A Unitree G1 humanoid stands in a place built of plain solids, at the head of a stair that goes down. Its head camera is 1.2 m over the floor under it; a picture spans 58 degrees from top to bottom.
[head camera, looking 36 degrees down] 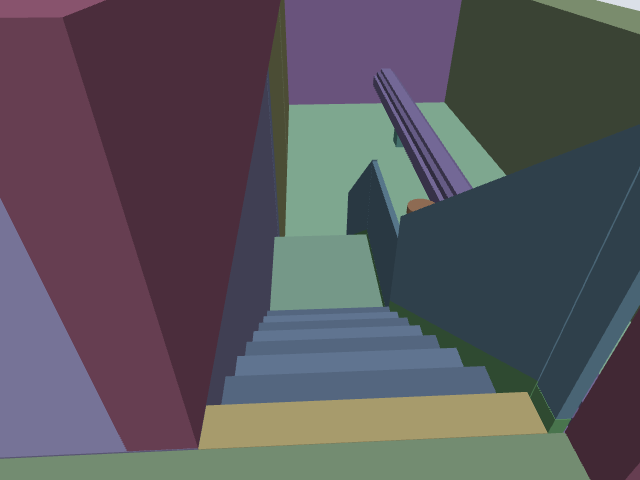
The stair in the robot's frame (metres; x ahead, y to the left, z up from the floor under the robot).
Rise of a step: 0.20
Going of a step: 0.25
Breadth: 1.02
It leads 3 degrees to the left of straight ahead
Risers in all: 8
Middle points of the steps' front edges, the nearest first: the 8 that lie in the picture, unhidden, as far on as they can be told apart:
0.81 -0.15 0.00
1.06 -0.14 -0.19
1.31 -0.13 -0.39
1.56 -0.12 -0.59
1.82 -0.11 -0.78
2.07 -0.09 -0.98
2.32 -0.08 -1.17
2.57 -0.07 -1.37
